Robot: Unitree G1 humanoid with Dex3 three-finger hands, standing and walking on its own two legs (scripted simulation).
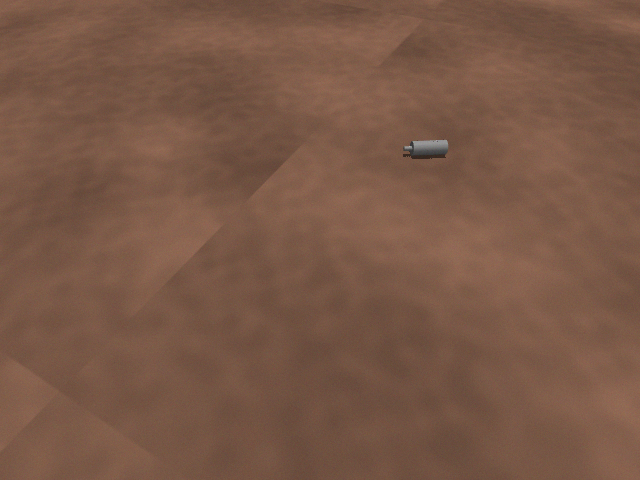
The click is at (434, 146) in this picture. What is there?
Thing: lying bottle
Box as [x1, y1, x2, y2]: [403, 140, 447, 155]
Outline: 447,141 411,141 410,145 404,146 403,149 409,150 411,155 441,154 446,153 447,151
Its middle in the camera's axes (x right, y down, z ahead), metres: +0.56 -0.50 +2.12
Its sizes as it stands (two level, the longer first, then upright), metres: 0.232 0.079 0.079
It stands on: the floor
